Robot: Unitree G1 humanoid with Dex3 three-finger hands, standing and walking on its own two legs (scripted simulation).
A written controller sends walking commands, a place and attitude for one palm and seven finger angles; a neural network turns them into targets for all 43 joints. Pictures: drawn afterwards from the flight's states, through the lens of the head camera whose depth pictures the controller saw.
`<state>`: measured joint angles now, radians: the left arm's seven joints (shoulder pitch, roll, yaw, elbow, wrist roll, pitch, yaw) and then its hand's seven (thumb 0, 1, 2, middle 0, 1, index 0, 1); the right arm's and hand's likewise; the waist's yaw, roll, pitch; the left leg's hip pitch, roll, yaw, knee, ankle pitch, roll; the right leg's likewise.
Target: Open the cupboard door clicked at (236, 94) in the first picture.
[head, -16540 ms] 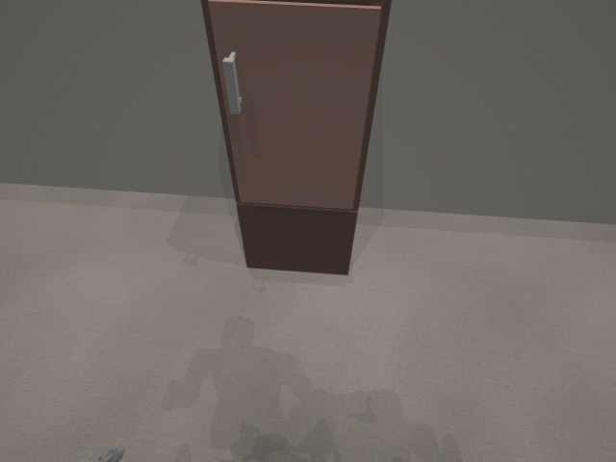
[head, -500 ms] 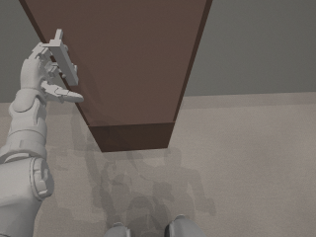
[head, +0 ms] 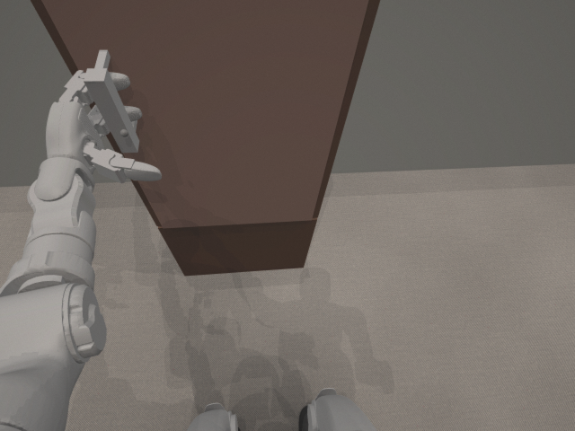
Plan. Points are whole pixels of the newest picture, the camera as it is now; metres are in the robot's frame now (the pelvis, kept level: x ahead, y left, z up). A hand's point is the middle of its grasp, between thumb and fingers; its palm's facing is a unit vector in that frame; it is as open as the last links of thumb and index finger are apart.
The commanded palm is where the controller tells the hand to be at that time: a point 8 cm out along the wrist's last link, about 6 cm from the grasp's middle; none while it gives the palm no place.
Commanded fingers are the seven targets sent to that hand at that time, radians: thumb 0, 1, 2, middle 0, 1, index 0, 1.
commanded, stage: slide the fingers in behind the handle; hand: left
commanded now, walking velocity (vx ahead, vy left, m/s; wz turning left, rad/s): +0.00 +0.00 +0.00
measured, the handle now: (117, 104) +0.55 +0.20 +0.10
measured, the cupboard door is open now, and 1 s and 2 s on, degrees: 0 0 38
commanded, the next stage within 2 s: close the thumb around the handle in 0.20 s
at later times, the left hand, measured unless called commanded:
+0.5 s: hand (129, 136) +0.49 +0.18 +0.09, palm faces +0.01 -1.00 -0.02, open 12.9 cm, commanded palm +0.47 +0.23 +0.10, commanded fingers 0.00 0.12 0.56 -0.34 -1.27 -0.34 -1.27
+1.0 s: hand (127, 134) +0.49 +0.18 +0.10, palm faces +0.01 -1.00 -0.01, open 6.0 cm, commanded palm +0.47 +0.23 +0.10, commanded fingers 0.00 0.90 0.90 -0.40 -1.35 -0.40 -1.35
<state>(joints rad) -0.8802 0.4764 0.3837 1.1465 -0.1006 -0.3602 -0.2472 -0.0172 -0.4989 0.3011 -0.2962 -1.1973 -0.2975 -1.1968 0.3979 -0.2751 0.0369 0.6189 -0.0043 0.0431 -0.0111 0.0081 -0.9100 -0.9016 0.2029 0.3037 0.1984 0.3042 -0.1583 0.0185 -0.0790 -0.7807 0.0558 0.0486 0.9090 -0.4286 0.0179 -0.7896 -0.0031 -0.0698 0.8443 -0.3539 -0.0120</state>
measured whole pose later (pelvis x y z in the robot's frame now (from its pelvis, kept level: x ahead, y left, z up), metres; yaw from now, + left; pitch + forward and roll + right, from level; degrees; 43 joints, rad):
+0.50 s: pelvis +0.00 +0.00 +0.00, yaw +0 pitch +17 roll -2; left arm -0.88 0.45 0.36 1.14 -0.09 -0.37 -0.21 -0.02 -0.33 0.37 -0.31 -1.22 -0.31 -1.22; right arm 0.39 -0.27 0.03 0.62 -0.01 0.03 -0.01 0.01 -0.91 -0.90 0.20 0.30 0.20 0.30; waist -0.15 0.02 -0.08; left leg -0.78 0.05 0.05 0.91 -0.42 0.02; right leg -0.79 -0.01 -0.07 0.85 -0.35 -0.01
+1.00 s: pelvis +0.00 +0.00 +0.00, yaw +0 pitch +16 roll -2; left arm -0.84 0.44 0.37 1.12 -0.12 -0.37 -0.23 0.01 0.70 0.81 -0.33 -1.31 -0.32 -1.32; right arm 0.40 -0.28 0.03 0.62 0.00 0.04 -0.01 0.01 -0.91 -0.90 0.20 0.30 0.20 0.30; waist -0.15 0.02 -0.09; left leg -0.75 0.05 0.05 0.89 -0.43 0.02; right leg -0.77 0.00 -0.06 0.84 -0.36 -0.01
